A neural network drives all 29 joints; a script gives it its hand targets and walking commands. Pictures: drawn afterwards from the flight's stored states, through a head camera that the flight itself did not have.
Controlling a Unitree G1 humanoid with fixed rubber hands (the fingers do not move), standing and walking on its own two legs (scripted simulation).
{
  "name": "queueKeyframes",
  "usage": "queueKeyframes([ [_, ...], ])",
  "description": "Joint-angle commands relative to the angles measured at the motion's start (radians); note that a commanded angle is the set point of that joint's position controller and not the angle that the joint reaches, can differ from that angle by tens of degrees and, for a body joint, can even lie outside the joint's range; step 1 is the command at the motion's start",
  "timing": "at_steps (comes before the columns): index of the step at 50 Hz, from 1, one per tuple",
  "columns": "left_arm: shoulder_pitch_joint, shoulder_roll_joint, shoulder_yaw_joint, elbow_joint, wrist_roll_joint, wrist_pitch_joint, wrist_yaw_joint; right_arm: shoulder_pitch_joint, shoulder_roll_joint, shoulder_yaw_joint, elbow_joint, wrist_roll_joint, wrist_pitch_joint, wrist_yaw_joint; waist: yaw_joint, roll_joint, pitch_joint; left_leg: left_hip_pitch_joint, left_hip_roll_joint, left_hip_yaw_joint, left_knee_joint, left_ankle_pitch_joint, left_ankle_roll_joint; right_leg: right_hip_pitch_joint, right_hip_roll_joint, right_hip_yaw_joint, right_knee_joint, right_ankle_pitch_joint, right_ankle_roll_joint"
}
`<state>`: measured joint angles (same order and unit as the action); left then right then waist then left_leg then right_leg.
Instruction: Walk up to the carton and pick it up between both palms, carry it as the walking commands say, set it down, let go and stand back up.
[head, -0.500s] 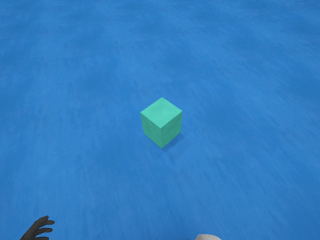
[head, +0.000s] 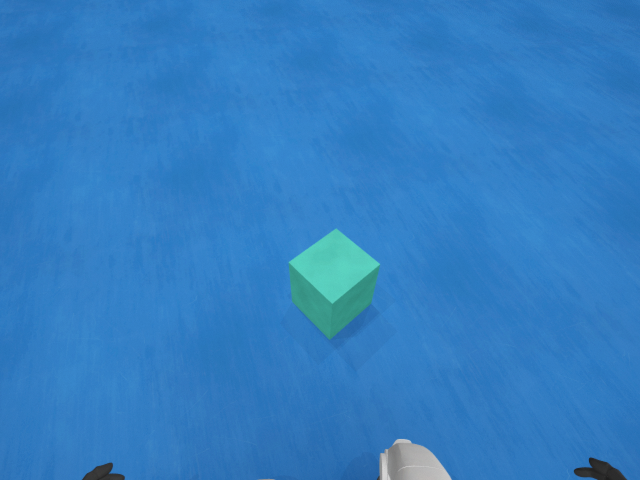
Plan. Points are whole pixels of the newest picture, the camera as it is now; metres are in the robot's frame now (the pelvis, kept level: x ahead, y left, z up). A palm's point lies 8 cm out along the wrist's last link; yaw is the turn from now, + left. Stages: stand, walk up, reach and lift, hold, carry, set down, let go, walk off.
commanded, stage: walk up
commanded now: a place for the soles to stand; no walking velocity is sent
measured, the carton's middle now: (332, 284) +0.76 -0.03 -0.64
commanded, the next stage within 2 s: none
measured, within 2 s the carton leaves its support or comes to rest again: neither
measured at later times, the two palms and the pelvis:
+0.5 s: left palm (84, 413) +0.21 +0.35 -0.09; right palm (560, 368) +0.27 -0.33 -0.09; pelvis +0.18 +0.00 -0.01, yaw +1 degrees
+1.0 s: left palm (155, 296) +0.40 +0.31 -0.10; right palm (533, 325) +0.35 -0.33 -0.12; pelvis +0.29 -0.02 -0.02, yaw +1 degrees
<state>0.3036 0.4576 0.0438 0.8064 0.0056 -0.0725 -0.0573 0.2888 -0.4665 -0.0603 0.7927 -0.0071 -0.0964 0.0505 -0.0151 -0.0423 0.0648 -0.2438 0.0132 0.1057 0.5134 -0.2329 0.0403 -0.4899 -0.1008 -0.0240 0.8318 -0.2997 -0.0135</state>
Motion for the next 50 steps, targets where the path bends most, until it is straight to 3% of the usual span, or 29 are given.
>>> queueKeyframes([
  [1, 0.028, 0.169, 0.078, -0.023, 0.003, -0.012, -0.021, -0.038, -0.244, -0.072, -0.082, 0.010, -0.004, 0.005, 0.004, 0.187, -0.003, -0.123, 0.235, -0.206, -0.260, -0.250, 0.176, 0.128, 0.022, -0.024, -0.160, 0.081, 0.004],
  [5, 0.037, 0.160, 0.066, -0.034, 0.002, -0.014, -0.011, -0.028, -0.255, -0.066, -0.067, 0.000, 0.008, 0.007, 0.023, 0.196, -0.018, -0.143, 0.218, -0.185, -0.171, -0.328, 0.138, 0.211, 0.048, -0.072, -0.222, 0.110, -0.014],
  [7, 0.124, 0.196, 0.090, 0.013, 0.015, -0.030, 0.004, 0.012, -0.192, -0.035, -0.074, 0.000, 0.012, -0.003, 0.080, -0.021, -0.061, -0.223, 0.151, -0.123, 0.143, -0.228, 0.102, 0.438, 0.071, -0.025, -0.301, -0.035, -0.039],
  [8, 0.203, 0.270, 0.115, 0.018, 0.023, -0.042, 0.026, 0.014, -0.092, -0.005, -0.100, -0.006, 0.008, -0.007, 0.122, -0.245, -0.075, -0.452, 0.034, -0.032, 0.484, -0.236, 0.044, 0.564, -0.164, 0.392, -0.485, -0.253, -0.102],
  [9, 0.218, 0.353, 0.131, -0.016, 0.007, -0.045, 0.030, 0.008, -0.156, -0.020, -0.094, 0.000, 0.018, -0.016, 0.132, -0.192, -0.034, -0.554, -0.028, -0.152, 0.611, -0.252, 0.019, 0.543, -0.334, 0.709, -0.638, -0.315, -0.172],
  [10, 0.136, 0.328, 0.129, -0.037, -0.011, -0.042, 0.033, 0.009, -0.222, -0.042, -0.064, 0.006, 0.021, -0.025, 0.084, -0.021, -0.006, -0.510, 0.026, -0.224, 0.638, -0.215, 0.016, 0.473, -0.332, 0.633, -0.596, -0.249, -0.227],
  [11, 0.104, 0.294, 0.112, -0.050, -0.009, -0.038, 0.037, 0.032, -0.216, -0.045, -0.055, 0.001, 0.016, -0.027, 0.060, 0.019, -0.018, -0.496, 0.057, -0.227, 0.583, -0.185, 0.019, 0.427, -0.323, 0.531, -0.570, -0.165, -0.269],
  [12, 0.086, 0.263, 0.105, -0.063, -0.018, -0.035, 0.040, 0.042, -0.223, -0.045, -0.024, 0.009, 0.015, -0.027, 0.054, -0.006, -0.061, -0.469, 0.064, -0.185, 0.577, -0.157, 0.000, 0.468, -0.267, 0.415, -0.538, -0.061, -0.224],
  [13, 0.046, 0.245, 0.099, -0.071, -0.010, -0.031, 0.042, 0.062, -0.195, -0.034, -0.020, 0.015, 0.008, -0.019, 0.029, -0.126, 0.016, -0.442, 0.093, -0.186, 0.488, -0.137, -0.029, 0.360, -0.217, 0.267, -0.534, 0.099, -0.232],
  [17, 0.022, 0.260, 0.087, -0.078, 0.002, -0.037, 0.024, 0.029, -0.158, -0.038, -0.016, -0.007, 0.029, 0.014, 0.023, -0.129, 0.048, -0.204, 0.091, -0.097, 0.242, -0.110, -0.029, 0.103, -0.187, 0.135, -0.568, -0.123, -0.229],
  [19, 0.003, 0.258, 0.088, -0.100, 0.004, -0.022, 0.012, 0.006, -0.161, -0.042, -0.020, -0.004, 0.028, 0.020, 0.039, -0.152, -0.022, -0.133, 0.019, 0.001, 0.154, -0.054, -0.040, 0.151, -0.129, 0.096, -0.537, -0.217, -0.199],
  [23, -0.005, 0.214, 0.058, -0.091, 0.000, -0.007, 0.008, 0.114, -0.188, -0.066, 0.010, -0.012, 0.005, 0.010, -0.033, -0.020, -0.035, 0.134, -0.014, -0.024, 0.025, -0.042, -0.007, 0.008, -0.075, 0.047, -0.320, -0.251, -0.120],
  [24, 0.019, 0.165, 0.044, -0.113, 0.002, -0.008, 0.016, 0.190, -0.218, -0.080, 0.015, -0.015, -0.003, -0.005, -0.070, 0.124, -0.104, 0.264, 0.090, -0.197, -0.081, -0.225, 0.035, -0.063, -0.016, -0.002, -0.081, -0.202, -0.082],
  [25, 0.023, 0.128, 0.036, -0.132, -0.001, -0.007, 0.018, 0.218, -0.312, -0.091, -0.011, -0.012, -0.017, -0.018, -0.093, 0.315, -0.073, 0.340, 0.388, -0.739, -0.271, -0.409, 0.161, -0.306, 0.128, -0.060, 0.217, -0.220, -0.010],
  [26, -0.030, 0.224, 0.051, -0.122, 0.004, 0.002, 0.038, 0.192, -0.349, -0.102, -0.011, -0.005, -0.017, -0.025, -0.092, 0.211, -0.044, 0.232, 0.421, -0.729, -0.248, -0.346, 0.234, -0.276, 0.055, 0.119, 0.282, -0.217, -0.013],
  [27, 0.005, 0.234, 0.062, -0.098, -0.006, 0.000, 0.037, 0.149, -0.291, -0.080, -0.020, 0.013, -0.016, -0.031, -0.054, 0.139, -0.017, 0.220, 0.386, -0.650, -0.219, -0.210, 0.258, -0.276, 0.048, 0.129, 0.322, -0.163, -0.010],
  [31, 0.067, 0.195, 0.066, -0.057, 0.000, -0.007, 0.012, 0.069, -0.250, -0.071, -0.066, -0.009, -0.008, -0.029, -0.003, 0.222, -0.002, 0.036, 0.265, -0.304, -0.161, 0.101, 0.221, -0.055, 0.001, 0.030, 0.055, -0.121, 0.000],
  [33, 0.029, 0.169, 0.055, -0.051, 0.002, -0.001, 0.004, 0.077, -0.264, -0.067, -0.045, -0.003, -0.001, -0.027, -0.021, 0.196, -0.021, -0.043, 0.232, -0.235, -0.163, 0.086, 0.188, 0.032, 0.015, -0.015, -0.071, -0.033, 0.006],
  [35, 0.036, 0.135, 0.059, -0.034, 0.008, 0.000, 0.012, 0.025, -0.255, -0.059, -0.067, 0.000, 0.010, -0.025, 0.002, 0.222, -0.044, -0.125, 0.248, -0.239, -0.138, 0.069, 0.181, 0.170, 0.065, -0.055, -0.135, 0.008, -0.015],
  [37, 0.078, 0.135, 0.060, -0.010, 0.011, -0.007, 0.035, -0.001, -0.195, -0.040, -0.062, 0.001, 0.026, -0.031, 0.056, 0.151, -0.066, -0.196, 0.201, -0.174, 0.019, 0.128, 0.119, 0.322, 0.106, -0.050, -0.243, 0.146, -0.034],
  [38, 0.059, 0.158, 0.073, -0.011, 0.012, 0.000, 0.040, -0.014, -0.150, -0.014, -0.078, 0.017, 0.023, -0.036, 0.055, 0.034, -0.090, -0.251, 0.168, -0.173, 0.095, -0.007, 0.074, 0.366, 0.082, 0.012, -0.286, 0.092, -0.063],
  [40, 0.034, 0.258, 0.080, -0.042, 0.007, -0.015, 0.055, 0.036, -0.096, 0.007, -0.076, 0.006, 0.038, -0.045, 0.047, -0.118, -0.058, -0.331, 0.008, -0.058, 0.349, -0.295, -0.029, 0.338, -0.265, 0.501, -0.523, 0.038, -0.181],
  [41, 0.013, 0.300, 0.087, -0.023, 0.010, -0.012, 0.050, 0.039, -0.154, -0.012, -0.033, 0.013, 0.050, -0.057, 0.043, -0.068, -0.128, -0.227, 0.026, -0.141, 0.406, -0.347, -0.009, 0.288, -0.294, 0.495, -0.494, 0.003, -0.254],
  [43, -0.082, 0.246, 0.061, -0.036, 0.000, 0.005, 0.054, 0.097, -0.175, -0.019, 0.031, 0.006, 0.043, -0.067, 0.003, -0.126, -0.045, -0.170, 0.051, -0.118, 0.288, -0.286, 0.007, 0.173, -0.190, 0.319, -0.419, 0.054, -0.206],
  [45, -0.139, 0.172, 0.037, -0.027, -0.004, 0.022, 0.052, 0.128, -0.153, -0.009, 0.088, 0.002, 0.025, -0.068, -0.035, -0.081, -0.061, -0.004, 0.010, -0.069, 0.084, -0.071, 0.004, 0.078, -0.110, 0.173, -0.314, 0.212, -0.144],
  [46, -0.142, 0.155, 0.022, -0.019, -0.010, 0.027, 0.048, 0.106, -0.165, -0.016, 0.105, -0.018, 0.022, -0.071, -0.027, -0.013, -0.069, 0.027, 0.050, -0.150, -0.016, -0.063, 0.014, 0.057, -0.092, 0.155, -0.220, 0.266, -0.127],
  [47, -0.130, 0.120, 0.010, -0.021, -0.018, 0.035, 0.042, 0.038, -0.230, -0.015, 0.080, -0.023, 0.012, -0.070, 0.011, 0.143, -0.058, -0.042, 0.173, -0.360, -0.087, -0.053, 0.050, 0.048, 0.010, 0.081, -0.137, 0.128, -0.056],
  [48, -0.124, 0.118, 0.012, 0.005, -0.021, 0.041, 0.046, -0.049, -0.240, -0.012, 0.074, -0.005, 0.015, -0.066, 0.036, 0.162, -0.020, -0.082, 0.228, -0.393, -0.118, -0.048, 0.094, 0.098, 0.059, 0.016, -0.168, -0.011, -0.028],
  [50, -0.143, 0.146, 0.017, 0.038, -0.007, 0.026, 0.051, -0.093, -0.193, 0.001, 0.086, -0.001, 0.026, -0.063, 0.045, 0.022, -0.046, -0.109, 0.184, -0.261, -0.006, 0.042, 0.058, 0.233, 0.028, 0.047, -0.265, 0.084, -0.040],
])
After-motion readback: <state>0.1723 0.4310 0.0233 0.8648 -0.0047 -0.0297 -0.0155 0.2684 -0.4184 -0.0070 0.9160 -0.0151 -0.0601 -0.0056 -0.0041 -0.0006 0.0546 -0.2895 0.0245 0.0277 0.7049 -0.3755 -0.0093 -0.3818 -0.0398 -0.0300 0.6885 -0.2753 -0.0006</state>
